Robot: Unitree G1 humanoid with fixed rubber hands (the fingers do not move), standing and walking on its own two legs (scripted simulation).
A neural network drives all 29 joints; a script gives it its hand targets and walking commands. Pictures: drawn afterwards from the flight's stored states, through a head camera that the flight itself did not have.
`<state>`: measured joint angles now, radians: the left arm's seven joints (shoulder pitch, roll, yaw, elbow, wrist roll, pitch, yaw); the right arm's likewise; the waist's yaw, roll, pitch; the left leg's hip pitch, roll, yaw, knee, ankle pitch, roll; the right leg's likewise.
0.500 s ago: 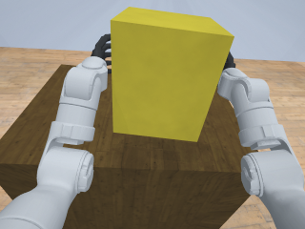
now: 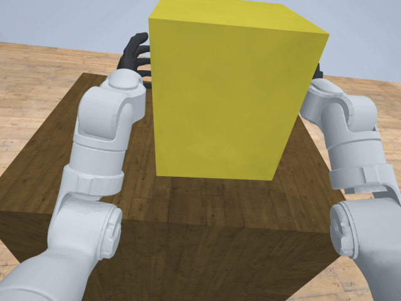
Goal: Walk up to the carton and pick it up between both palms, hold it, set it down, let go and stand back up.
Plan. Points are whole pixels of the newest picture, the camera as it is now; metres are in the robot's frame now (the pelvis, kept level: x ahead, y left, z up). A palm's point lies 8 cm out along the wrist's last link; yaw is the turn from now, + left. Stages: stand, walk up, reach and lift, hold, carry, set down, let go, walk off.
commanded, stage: hold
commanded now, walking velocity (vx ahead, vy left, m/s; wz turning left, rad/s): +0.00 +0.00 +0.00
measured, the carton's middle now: (219, 89) +0.40 +0.00 +0.27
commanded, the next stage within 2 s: none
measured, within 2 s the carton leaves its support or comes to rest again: neither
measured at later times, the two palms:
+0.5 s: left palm (145, 82) +0.36 +0.13 +0.29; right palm (326, 100) +0.36 -0.18 +0.30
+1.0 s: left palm (164, 110) +0.32 +0.09 +0.27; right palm (342, 129) +0.33 -0.21 +0.26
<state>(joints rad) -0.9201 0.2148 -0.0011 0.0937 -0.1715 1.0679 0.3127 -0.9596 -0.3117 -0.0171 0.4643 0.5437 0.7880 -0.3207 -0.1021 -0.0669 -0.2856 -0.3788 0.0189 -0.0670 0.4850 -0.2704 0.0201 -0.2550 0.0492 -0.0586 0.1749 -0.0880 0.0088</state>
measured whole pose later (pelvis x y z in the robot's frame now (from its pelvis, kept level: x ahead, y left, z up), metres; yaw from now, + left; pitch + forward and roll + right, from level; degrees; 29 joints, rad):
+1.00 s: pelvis -0.04 -0.01 +0.01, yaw -6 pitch +2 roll -1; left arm -0.72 -0.06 0.27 0.17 0.07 0.85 0.18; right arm -0.92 -0.29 0.09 0.59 0.44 0.72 -0.27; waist 0.02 0.08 -0.25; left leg -0.17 0.01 0.00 0.32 -0.17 0.01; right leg -0.16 0.05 0.06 0.15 -0.02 0.00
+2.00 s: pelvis -0.04 -0.04 +0.00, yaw +4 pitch +0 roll -2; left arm -0.95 0.08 0.35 0.29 0.20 0.93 -0.02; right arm -1.04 -0.16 -0.05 0.63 0.40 0.78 -0.38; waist -0.09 -0.02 -0.22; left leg -0.21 0.02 -0.15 0.38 -0.17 -0.04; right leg -0.14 0.05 -0.10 0.23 -0.09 -0.04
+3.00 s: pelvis -0.05 -0.03 +0.00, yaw +3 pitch -3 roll -2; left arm -0.91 0.03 0.34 0.15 0.24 1.01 0.00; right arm -1.03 -0.17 -0.07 0.59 0.40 0.78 -0.35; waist -0.10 -0.03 -0.16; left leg -0.15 0.01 -0.13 0.38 -0.18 -0.03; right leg -0.09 0.05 -0.07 0.23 -0.09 -0.03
